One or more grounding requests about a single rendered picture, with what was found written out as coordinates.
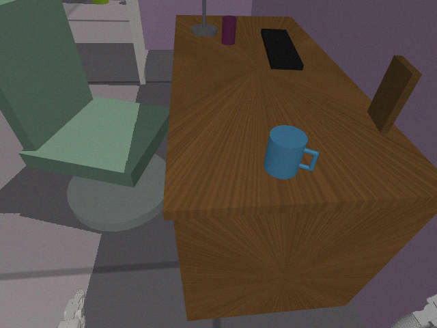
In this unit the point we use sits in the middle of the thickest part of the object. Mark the office chair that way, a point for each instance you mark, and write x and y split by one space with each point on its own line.
107 145

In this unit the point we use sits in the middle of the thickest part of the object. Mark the desk lamp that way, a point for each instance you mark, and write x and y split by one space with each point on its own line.
204 29

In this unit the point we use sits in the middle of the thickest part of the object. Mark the left robot hand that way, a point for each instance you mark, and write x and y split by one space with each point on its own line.
73 314

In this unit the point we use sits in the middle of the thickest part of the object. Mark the right robot hand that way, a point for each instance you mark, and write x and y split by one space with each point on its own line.
427 317

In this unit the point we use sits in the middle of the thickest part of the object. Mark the desk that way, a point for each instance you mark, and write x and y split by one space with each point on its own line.
249 243

